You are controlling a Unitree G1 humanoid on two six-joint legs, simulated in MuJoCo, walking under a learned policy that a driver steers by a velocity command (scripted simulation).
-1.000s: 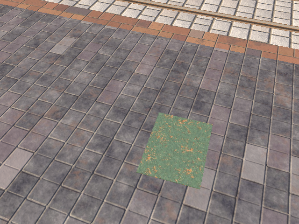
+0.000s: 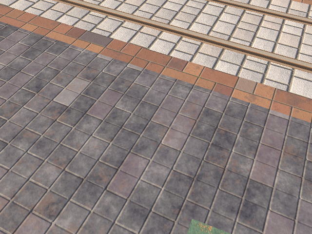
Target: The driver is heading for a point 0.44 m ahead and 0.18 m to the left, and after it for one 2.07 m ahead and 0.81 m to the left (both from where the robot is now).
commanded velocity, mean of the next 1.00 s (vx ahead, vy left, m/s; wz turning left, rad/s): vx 0.48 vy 0.00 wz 0.67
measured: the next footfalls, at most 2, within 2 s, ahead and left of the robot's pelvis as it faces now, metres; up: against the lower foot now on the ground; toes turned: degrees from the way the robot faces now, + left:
left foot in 0.26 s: +0.44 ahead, +0.07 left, +0.00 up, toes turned +16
right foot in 0.64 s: +0.80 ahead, +0.07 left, +0.00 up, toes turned +38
